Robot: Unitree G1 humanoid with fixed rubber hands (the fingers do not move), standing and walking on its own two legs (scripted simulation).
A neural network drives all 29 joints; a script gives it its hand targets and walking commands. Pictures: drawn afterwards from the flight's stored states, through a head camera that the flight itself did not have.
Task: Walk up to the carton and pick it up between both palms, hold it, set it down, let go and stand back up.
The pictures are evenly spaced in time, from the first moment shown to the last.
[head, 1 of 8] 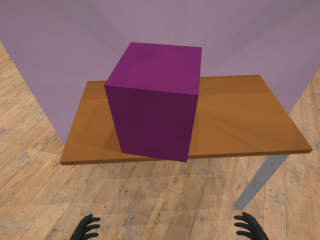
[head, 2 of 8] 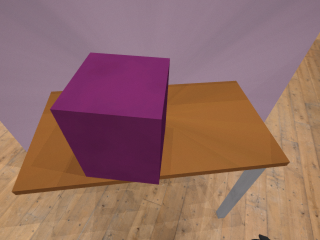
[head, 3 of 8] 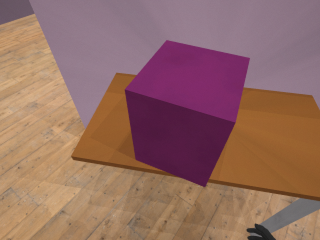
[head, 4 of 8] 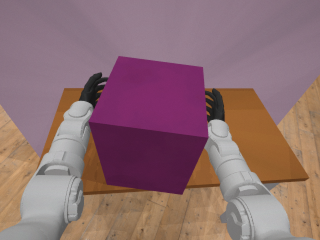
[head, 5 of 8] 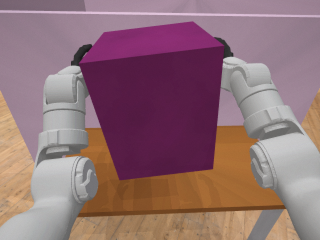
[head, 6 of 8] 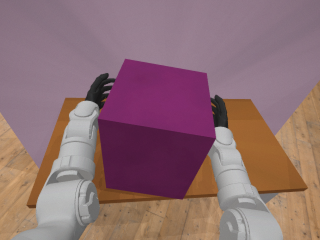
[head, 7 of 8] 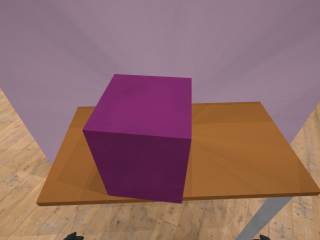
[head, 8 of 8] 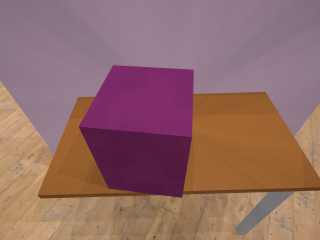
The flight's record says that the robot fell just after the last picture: no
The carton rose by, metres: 0.26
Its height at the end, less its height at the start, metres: +0.00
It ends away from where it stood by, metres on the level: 0.00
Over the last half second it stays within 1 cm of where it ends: yes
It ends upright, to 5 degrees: yes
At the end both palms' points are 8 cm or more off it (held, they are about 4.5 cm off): yes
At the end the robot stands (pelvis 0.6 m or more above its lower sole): yes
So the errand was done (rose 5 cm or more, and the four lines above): yes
